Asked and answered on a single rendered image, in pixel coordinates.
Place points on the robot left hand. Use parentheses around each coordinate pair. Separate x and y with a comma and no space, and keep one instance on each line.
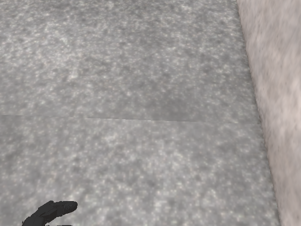
(49,211)

